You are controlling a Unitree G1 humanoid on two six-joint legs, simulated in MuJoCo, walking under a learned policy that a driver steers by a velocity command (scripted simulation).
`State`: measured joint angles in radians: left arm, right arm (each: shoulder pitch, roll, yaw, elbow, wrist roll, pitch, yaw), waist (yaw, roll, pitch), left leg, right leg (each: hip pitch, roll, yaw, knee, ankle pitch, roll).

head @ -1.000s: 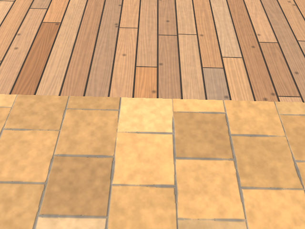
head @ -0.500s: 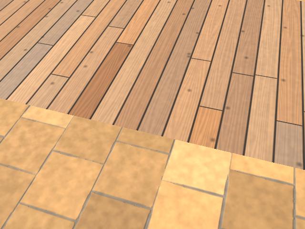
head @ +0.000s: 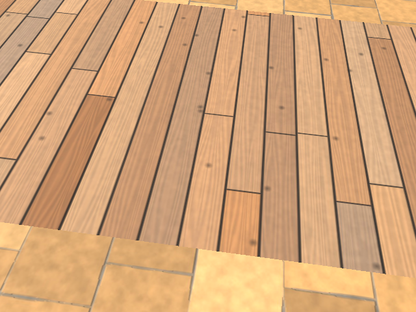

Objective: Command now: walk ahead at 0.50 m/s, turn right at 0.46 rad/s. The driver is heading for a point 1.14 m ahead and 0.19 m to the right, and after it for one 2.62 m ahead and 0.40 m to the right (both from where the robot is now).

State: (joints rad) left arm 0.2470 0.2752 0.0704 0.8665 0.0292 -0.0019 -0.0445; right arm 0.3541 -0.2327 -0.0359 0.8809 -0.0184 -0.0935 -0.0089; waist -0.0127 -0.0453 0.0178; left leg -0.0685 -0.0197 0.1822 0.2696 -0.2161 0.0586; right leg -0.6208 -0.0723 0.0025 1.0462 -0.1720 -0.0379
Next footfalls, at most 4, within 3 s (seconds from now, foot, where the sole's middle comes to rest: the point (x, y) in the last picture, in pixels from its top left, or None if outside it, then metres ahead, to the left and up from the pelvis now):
0.24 right None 0.27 -0.11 -0.78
0.80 left None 0.30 0.07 -0.78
1.22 right None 0.39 -0.22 -0.78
1.74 left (236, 247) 0.73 -0.11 -0.78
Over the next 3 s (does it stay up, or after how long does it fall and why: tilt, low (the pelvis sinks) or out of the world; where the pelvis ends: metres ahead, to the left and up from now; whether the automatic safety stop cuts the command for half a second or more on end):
stays up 1.27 -0.13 0.00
